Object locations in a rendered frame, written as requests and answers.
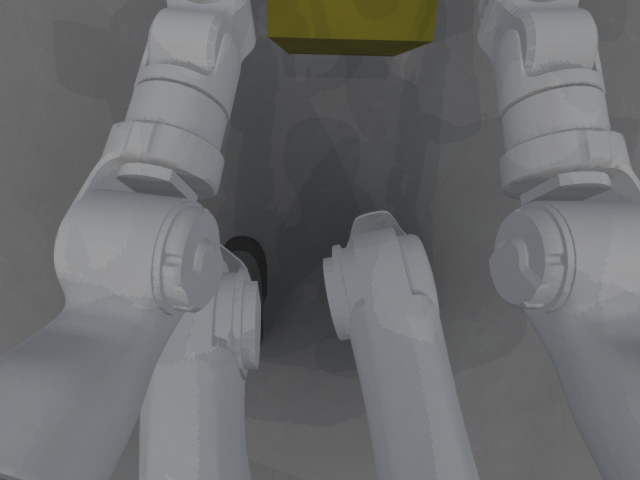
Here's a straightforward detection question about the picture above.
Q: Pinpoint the left robot foot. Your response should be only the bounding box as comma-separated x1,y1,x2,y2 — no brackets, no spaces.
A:
224,236,267,346

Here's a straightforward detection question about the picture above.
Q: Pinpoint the robot left shin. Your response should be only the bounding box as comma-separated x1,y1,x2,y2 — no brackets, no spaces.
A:
220,244,251,281

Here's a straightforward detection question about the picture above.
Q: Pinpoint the robot left forearm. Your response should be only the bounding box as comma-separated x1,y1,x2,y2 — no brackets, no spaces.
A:
54,0,256,278

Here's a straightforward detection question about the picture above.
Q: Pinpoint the left robot upper arm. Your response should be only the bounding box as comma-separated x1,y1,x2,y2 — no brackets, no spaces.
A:
0,189,224,480

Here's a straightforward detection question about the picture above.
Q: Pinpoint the carton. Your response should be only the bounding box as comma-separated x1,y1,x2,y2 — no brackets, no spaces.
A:
267,0,438,56

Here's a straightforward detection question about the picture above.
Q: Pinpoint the right robot upper arm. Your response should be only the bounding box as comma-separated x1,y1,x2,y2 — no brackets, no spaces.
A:
489,201,640,480

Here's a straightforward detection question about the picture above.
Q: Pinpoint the robot right forearm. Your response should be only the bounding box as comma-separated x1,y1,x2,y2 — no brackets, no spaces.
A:
477,0,640,206

